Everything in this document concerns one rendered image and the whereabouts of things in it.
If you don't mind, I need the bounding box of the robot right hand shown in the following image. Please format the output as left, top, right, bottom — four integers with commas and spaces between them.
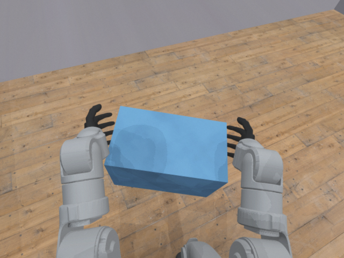
227, 117, 255, 158

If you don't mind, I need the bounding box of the robot left hand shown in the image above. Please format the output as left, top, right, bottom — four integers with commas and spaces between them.
84, 104, 115, 145

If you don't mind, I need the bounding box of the right robot thigh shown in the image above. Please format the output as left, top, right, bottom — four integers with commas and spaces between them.
181, 241, 221, 258

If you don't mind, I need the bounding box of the robot left upper arm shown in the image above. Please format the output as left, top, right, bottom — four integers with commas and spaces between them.
57, 226, 121, 258

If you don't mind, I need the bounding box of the robot right forearm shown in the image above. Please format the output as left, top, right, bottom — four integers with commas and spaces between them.
232, 138, 293, 258

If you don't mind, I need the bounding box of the robot right shin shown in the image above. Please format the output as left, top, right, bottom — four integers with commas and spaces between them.
186, 238, 198, 245

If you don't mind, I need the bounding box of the robot left forearm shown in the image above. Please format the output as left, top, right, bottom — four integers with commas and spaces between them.
56, 127, 110, 258

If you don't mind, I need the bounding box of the robot right upper arm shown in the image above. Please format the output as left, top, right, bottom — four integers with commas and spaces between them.
229, 237, 291, 258

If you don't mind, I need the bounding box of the carton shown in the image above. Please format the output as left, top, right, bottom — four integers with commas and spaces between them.
104, 106, 228, 197

